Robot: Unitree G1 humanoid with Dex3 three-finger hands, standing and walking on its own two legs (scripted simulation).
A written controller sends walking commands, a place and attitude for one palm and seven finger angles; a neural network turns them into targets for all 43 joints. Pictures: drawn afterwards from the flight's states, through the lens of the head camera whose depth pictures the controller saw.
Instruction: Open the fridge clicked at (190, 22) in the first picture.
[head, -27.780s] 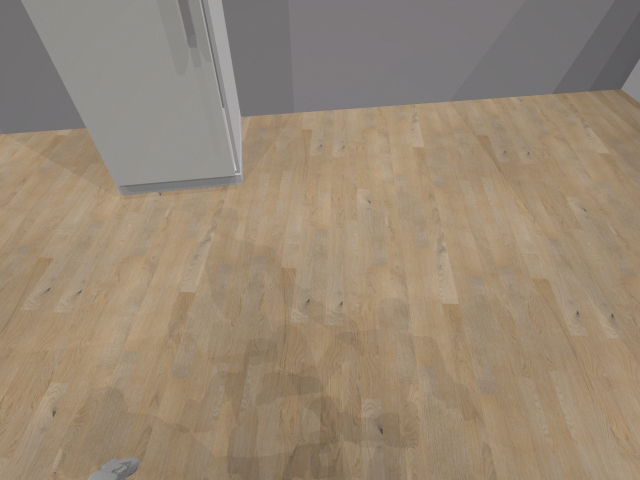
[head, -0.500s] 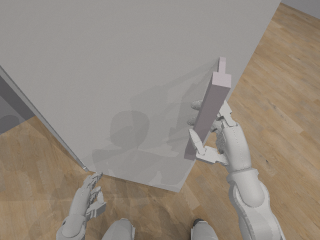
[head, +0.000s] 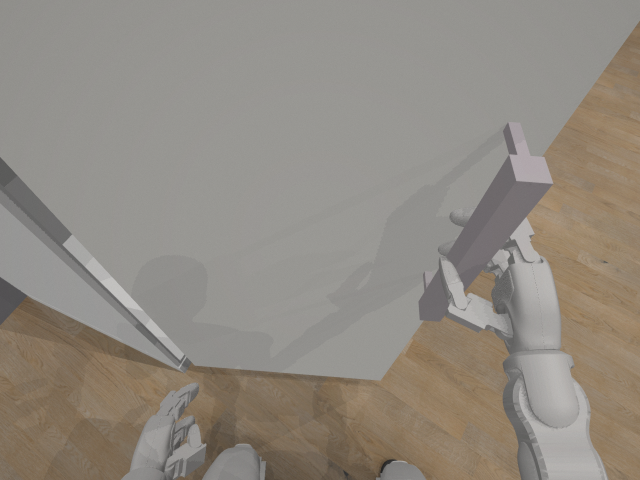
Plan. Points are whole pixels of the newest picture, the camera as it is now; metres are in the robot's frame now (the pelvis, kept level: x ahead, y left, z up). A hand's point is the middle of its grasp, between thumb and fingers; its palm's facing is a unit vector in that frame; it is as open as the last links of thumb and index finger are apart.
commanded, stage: stop walking and hold the door back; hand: right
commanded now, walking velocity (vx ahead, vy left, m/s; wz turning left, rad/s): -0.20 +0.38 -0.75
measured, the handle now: (462, 242) +0.35 -0.13 +0.11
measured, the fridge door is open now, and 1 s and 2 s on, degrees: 71 69 70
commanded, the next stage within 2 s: loosen the grip on the handle in 1.52 s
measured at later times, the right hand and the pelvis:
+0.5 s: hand (449, 308) +0.27 -0.10 +0.12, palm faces +0.26 +0.95 -0.20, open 6.3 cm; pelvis -0.10 +0.11 +0.01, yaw -10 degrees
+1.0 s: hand (448, 263) +0.32 -0.11 +0.13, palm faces +0.28 +0.94 -0.20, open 6.0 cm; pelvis -0.12 +0.13 +0.00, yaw -8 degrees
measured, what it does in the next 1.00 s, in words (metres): steps to the left: left foot, then right foot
